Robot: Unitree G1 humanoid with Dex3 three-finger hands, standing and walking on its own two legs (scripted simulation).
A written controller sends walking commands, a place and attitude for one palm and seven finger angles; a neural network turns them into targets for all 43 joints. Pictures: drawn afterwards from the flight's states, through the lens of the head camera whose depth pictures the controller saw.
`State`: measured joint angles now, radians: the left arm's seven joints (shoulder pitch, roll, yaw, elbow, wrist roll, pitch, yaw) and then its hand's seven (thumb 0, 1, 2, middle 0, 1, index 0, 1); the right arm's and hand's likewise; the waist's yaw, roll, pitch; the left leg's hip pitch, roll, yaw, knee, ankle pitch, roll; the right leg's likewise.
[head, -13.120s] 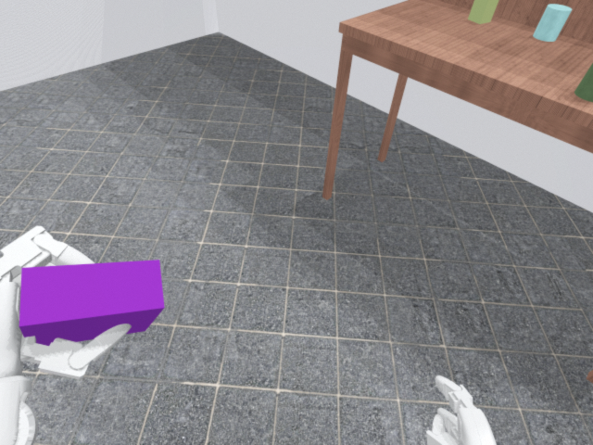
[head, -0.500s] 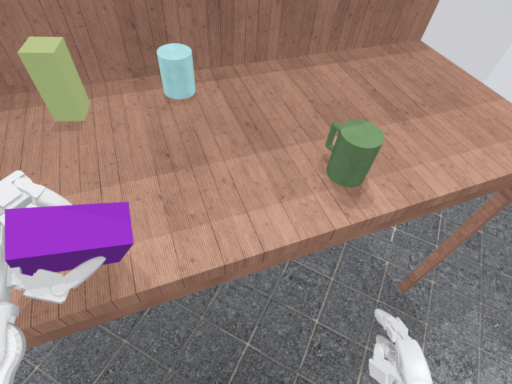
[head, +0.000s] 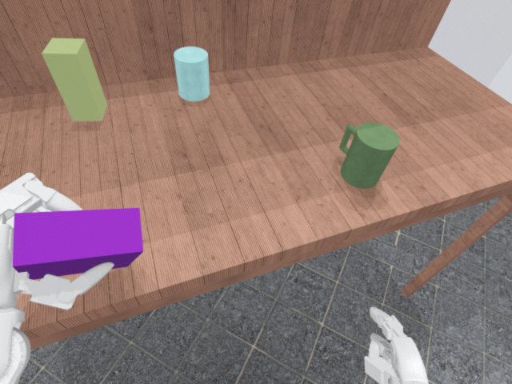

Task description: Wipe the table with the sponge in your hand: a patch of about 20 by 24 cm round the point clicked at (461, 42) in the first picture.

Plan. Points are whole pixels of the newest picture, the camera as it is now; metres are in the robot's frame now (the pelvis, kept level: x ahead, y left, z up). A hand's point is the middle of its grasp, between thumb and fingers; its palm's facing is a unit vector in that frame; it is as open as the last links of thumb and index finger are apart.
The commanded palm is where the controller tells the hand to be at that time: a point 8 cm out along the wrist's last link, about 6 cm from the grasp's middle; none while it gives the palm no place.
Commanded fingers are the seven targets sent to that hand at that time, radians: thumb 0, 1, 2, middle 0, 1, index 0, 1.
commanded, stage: come to a stop and stand still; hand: left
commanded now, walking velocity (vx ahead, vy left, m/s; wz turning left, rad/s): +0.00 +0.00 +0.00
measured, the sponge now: (98, 243) +0.23 +0.22 +0.15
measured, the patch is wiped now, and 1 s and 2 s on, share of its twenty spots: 0.00 0.00 0.00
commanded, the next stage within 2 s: look again from close up in 0.14 s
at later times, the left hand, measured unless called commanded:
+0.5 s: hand (57, 245) +0.22 +0.25 +0.16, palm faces +0.39 -0.85 -0.36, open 9.3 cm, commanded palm +0.16 +0.28 +0.18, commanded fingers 0.00 0.10 1.30 -1.20 -1.60 -1.20 -1.60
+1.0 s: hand (57, 256) +0.20 +0.23 +0.18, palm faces +0.45 -0.66 -0.61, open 9.3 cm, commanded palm +0.16 +0.27 +0.21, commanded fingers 0.00 0.10 1.30 -1.20 -1.60 -1.20 -1.60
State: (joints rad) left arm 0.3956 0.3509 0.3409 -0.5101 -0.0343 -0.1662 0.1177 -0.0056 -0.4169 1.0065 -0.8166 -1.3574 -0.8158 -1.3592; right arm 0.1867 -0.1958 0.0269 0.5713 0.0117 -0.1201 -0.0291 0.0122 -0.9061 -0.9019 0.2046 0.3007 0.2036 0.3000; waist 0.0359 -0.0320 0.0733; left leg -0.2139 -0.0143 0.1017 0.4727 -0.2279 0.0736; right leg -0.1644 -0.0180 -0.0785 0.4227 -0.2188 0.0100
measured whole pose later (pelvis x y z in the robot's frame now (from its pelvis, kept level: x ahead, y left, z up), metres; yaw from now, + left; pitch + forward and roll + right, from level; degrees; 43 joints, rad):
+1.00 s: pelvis -0.01 -0.05 -0.01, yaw +4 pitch -1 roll +0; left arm 0.29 0.55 0.33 -0.49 0.06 0.07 0.08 0.00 -0.41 1.01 -0.81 -1.37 -0.81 -1.38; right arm 0.12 -0.22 0.06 0.56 0.01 -0.01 -0.04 0.01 -0.91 -0.90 0.20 0.30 0.20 0.30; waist 0.09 0.02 0.01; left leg -0.32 0.00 0.02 0.60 -0.26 0.02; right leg -0.26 0.02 -0.09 0.59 -0.31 -0.05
